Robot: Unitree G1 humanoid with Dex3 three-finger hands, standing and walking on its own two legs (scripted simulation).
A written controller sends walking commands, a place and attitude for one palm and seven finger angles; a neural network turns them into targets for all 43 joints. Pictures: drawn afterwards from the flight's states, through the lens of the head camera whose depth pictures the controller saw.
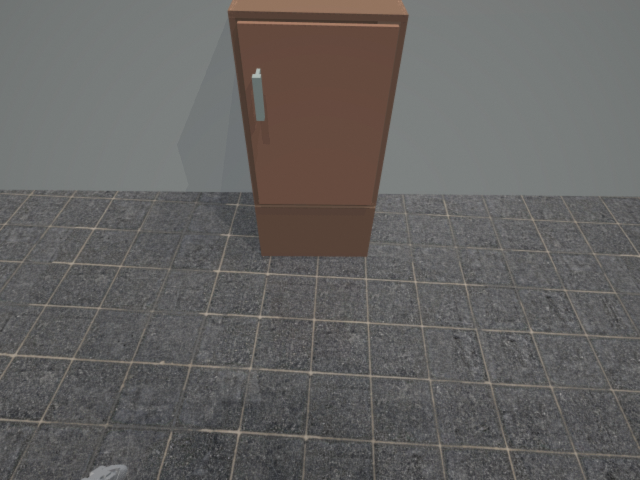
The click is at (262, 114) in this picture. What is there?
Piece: cupboard door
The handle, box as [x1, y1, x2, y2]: [252, 69, 264, 120]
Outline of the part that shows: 256,69 256,72 252,74 256,120 263,120 264,111 261,78 259,73 260,70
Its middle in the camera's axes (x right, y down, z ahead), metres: -0.17 -0.39 +1.05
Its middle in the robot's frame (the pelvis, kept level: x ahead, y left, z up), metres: +1.04 +0.22 -0.03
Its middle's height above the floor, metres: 0.74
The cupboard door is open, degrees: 0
